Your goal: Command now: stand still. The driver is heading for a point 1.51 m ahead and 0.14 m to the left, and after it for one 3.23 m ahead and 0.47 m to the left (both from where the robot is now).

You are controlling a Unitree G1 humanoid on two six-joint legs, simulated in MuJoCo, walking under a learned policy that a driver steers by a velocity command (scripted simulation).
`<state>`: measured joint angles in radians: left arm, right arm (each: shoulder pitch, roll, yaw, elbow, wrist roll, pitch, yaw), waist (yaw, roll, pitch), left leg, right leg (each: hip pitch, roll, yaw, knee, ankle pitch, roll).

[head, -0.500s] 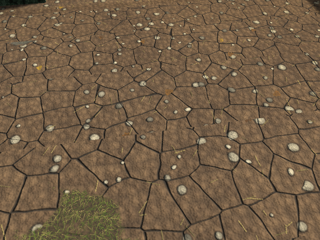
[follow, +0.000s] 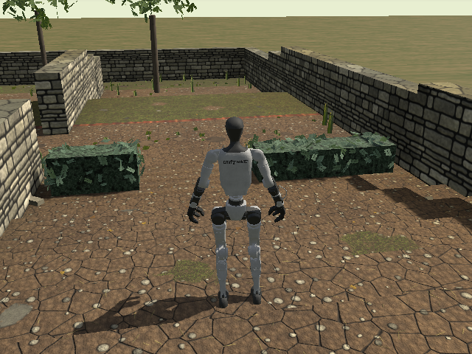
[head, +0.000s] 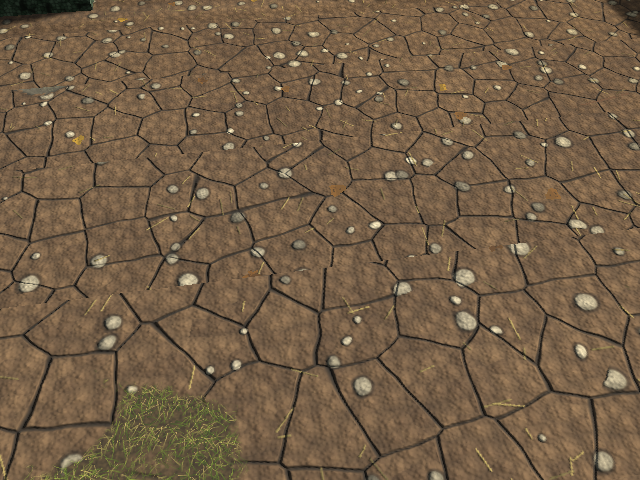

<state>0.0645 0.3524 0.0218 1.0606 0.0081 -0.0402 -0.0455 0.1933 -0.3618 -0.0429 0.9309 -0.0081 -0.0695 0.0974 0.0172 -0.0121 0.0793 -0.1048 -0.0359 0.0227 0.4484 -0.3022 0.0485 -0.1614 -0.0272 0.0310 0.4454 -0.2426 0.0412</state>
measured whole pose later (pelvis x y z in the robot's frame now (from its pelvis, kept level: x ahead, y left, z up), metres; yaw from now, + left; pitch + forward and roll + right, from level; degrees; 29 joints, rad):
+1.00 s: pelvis +0.38 -0.04 -0.09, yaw -2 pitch +0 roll -6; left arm 0.70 0.17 -0.03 1.08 0.07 -0.10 -0.01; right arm 0.02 -0.22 0.05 0.83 -0.09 -0.05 0.05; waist 0.16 0.08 0.02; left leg -0.49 0.15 -0.05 0.36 0.48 0.04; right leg 0.14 0.09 -0.01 0.68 -0.81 0.00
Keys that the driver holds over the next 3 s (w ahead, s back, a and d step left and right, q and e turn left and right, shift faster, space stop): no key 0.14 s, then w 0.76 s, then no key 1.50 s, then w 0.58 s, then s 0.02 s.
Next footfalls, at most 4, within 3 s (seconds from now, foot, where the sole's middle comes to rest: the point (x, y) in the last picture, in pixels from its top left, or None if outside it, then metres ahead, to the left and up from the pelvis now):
0.46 right None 0.15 -0.17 -0.78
1.04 left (290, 455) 0.60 0.09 -0.94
1.34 right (394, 439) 0.64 -0.15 -0.94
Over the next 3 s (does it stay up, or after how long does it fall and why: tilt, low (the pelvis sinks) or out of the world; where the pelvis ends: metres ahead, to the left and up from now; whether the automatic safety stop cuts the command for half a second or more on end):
stays up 0.81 -0.03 -0.18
